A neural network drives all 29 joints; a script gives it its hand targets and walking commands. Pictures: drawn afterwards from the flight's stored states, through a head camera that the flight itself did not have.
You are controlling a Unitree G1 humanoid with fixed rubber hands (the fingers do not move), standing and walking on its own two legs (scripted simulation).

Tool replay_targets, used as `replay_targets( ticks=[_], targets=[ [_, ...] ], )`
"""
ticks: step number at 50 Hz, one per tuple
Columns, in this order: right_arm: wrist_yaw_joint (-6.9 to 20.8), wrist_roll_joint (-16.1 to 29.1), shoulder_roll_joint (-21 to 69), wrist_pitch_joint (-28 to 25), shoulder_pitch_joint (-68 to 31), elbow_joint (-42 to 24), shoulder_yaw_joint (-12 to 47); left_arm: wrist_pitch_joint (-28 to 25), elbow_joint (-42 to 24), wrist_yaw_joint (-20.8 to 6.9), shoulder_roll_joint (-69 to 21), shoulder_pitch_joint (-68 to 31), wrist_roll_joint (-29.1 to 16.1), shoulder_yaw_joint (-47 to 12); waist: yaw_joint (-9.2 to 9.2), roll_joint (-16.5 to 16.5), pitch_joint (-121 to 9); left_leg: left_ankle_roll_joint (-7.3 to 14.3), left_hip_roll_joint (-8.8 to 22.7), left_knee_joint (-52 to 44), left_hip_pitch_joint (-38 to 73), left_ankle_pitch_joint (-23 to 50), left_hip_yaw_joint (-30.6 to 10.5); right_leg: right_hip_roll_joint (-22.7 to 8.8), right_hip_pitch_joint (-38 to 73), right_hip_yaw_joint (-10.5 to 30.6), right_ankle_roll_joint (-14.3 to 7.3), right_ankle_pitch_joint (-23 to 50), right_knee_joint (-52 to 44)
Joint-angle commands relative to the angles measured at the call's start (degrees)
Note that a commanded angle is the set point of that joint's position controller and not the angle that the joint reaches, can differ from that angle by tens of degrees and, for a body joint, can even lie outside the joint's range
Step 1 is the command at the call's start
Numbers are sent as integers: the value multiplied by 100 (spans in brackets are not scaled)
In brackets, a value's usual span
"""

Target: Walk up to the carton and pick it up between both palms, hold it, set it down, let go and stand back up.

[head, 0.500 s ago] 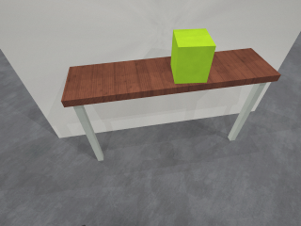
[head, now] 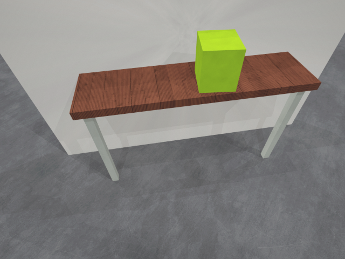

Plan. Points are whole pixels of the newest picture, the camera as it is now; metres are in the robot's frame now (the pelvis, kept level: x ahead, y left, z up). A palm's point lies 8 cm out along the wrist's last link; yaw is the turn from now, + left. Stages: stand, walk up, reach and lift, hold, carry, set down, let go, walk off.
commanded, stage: stand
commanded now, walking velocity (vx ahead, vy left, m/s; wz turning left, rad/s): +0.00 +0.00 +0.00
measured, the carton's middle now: (216, 61) +0.92 -0.17 -0.02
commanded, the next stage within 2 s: walk up in 1.08 s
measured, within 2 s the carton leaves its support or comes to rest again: neither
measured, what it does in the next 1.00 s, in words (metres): stands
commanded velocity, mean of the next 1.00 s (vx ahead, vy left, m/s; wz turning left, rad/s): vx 0.00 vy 0.00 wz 0.00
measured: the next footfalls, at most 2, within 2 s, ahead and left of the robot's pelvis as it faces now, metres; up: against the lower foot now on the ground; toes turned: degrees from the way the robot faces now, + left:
right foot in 1.64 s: +0.15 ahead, -0.20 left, +0.00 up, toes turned -10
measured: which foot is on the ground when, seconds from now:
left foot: down 0.00-1.00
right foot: down 0.00-1.00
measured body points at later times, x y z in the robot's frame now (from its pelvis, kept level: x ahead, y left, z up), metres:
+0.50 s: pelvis +0.00 +0.00 +0.01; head +0.01 -0.01 +0.46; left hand +0.01 +0.23 -0.15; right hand +0.00 -0.23 -0.15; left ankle +0.00 +0.12 -0.73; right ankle -0.01 -0.12 -0.73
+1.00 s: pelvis -0.01 +0.00 +0.01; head +0.00 +0.00 +0.46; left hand -0.02 +0.22 -0.15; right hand -0.05 -0.22 -0.15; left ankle +0.00 +0.12 -0.73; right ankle -0.01 -0.12 -0.73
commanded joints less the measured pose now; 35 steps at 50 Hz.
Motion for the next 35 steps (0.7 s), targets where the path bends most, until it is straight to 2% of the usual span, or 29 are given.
replay_targets(
  ticks=[1,2,3,4,5,7,8,9,10,11,12,13,14,15,17,20,21,22,23,24,25,27,28,29,30,32,33,34,35],
  targets=[
    [-6,62,-414,-52,240,-43,-84,-89,-3,17,794,223,-25,178,11,93,9,249,274,-712,-57,372,-413,-253,-31,406,-275,462,-695],
    [-19,38,-685,-84,196,49,-126,-81,61,-5,730,339,-21,209,155,-100,116,227,395,-755,-178,488,-493,-252,169,313,-246,665,-619],
    [4,73,-651,-78,173,-19,-131,-64,39,30,441,126,-15,103,-19,-124,-120,196,265,-660,-104,566,-314,-344,181,427,-295,828,-642],
    [11,93,-518,-126,183,122,-104,-78,22,28,227,51,-4,22,-30,193,-287,181,281,-587,157,657,-260,-407,143,464,-293,979,-538],
    [-23,50,-315,-102,445,273,-28,-84,163,51,684,447,-52,186,66,191,-269,224,383,-670,204,999,-302,-386,289,478,-267,1004,-669],
    [-38,91,-502,-106,424,369,-101,-108,214,75,245,260,-39,47,-31,275,-333,232,358,-523,351,1230,-280,-360,277,396,-319,1208,-635],
    [-14,58,-573,-98,484,439,-115,-160,217,60,672,59,24,130,-166,-15,-320,201,349,-588,338,1154,-309,-443,237,403,-378,1322,-666],
    [-24,45,-700,-135,366,393,-152,-152,312,14,532,148,-64,115,-103,-346,-383,256,397,-523,381,1181,-305,-337,399,434,-383,1262,-736],
    [2,45,-516,-114,217,396,-68,-184,473,20,288,348,-30,88,1,-319,-353,191,395,-578,323,1135,-279,-447,347,511,-378,1356,-748],
    [-54,42,-669,-94,338,567,-114,-201,431,-40,702,109,12,203,15,-135,-13,202,415,-712,221,1083,-331,-387,314,390,-311,1432,-712],
    [-32,37,-694,-88,473,688,-113,-157,428,-10,524,-4,5,179,-15,-333,13,220,472,-775,-11,1112,-417,-362,379,312,-296,1502,-651],
    [-28,28,-490,-109,574,693,-67,-106,477,42,600,136,-40,206,-28,-230,68,285,484,-863,-188,1192,-520,-324,611,277,-222,1274,-651],
    [-57,47,-629,-99,502,709,-105,-79,582,44,407,260,-46,152,29,-152,218,216,332,-793,-148,1089,-321,-281,457,270,-185,1158,-746],
    [-39,65,-704,-127,338,724,-82,-41,748,15,224,394,-63,90,43,-13,210,196,425,-864,35,731,-388,-372,337,328,-219,1088,-801],
    [-3,63,16,-67,331,863,72,18,852,117,276,494,-79,83,111,211,480,179,370,-1044,-255,726,-355,-325,453,304,-179,1022,-755],
    [-45,36,-200,-85,576,992,54,-1,843,67,373,-7,4,73,-115,-144,385,158,403,-949,250,810,-359,-394,6,334,-211,901,-894],
    [-64,-5,-495,-101,559,996,5,-23,918,100,577,276,-50,150,-65,38,61,171,501,-1150,336,681,-485,-320,257,303,-213,639,-941],
    [-76,48,-430,-100,305,1058,7,-49,1021,48,493,450,-54,128,106,80,247,124,452,-1051,362,554,-416,-273,139,250,-134,695,-997],
    [-55,67,-331,-103,397,1035,54,-76,994,47,436,275,-76,137,22,113,-50,117,431,-1098,386,603,-389,-366,342,371,-206,644,-928],
    [-58,31,-450,-106,420,1070,26,-57,1066,52,593,225,-58,114,-61,405,435,155,427,-1141,150,664,-365,-381,141,410,-230,730,-970],
    [-108,21,-454,-106,172,1103,19,-101,968,11,319,13,-84,68,73,238,116,195,486,-1108,279,809,-356,-410,330,441,-287,750,-997],
    [-26,77,-331,-90,499,1145,49,-137,1134,62,44,118,-74,-17,-137,-148,96,174,453,-1030,355,1035,-329,-415,360,399,-292,1132,-904],
    [-63,99,-304,-61,776,1361,52,-145,1214,13,169,359,-57,14,-55,-86,-73,159,431,-929,455,1020,-309,-328,605,337,-211,1013,-963],
    [-70,54,-149,-67,510,1316,80,-124,1373,30,-37,496,-56,-46,15,-304,163,164,496,-964,382,983,-385,-290,362,250,-172,967,-995],
    [-70,107,-100,-83,522,1318,73,-97,1362,78,112,595,-27,-33,-3,-105,-78,159,425,-960,656,859,-317,-380,207,317,-174,837,-953],
    [-101,56,-508,-78,514,1406,7,-157,1181,45,625,232,-29,140,25,-167,46,121,443,-993,486,967,-274,-352,245,433,-226,868,-998],
    [-78,75,-557,-53,501,1466,-4,-158,1256,42,77,172,-33,-27,2,-85,134,138,479,-937,394,957,-296,-378,310,357,-259,1121,-1020],
    [-82,71,-266,-58,492,1494,61,-173,1155,59,434,57,-10,47,-73,38,361,126,420,-996,356,1065,-278,-405,207,462,-283,1216,-937],
    [-83,23,-214,-45,221,1448,63,-160,1193,87,330,85,-18,52,12,228,233,115,475,-946,346,1062,-187,-443,225,452,-276,1171,-1026]
  ],
)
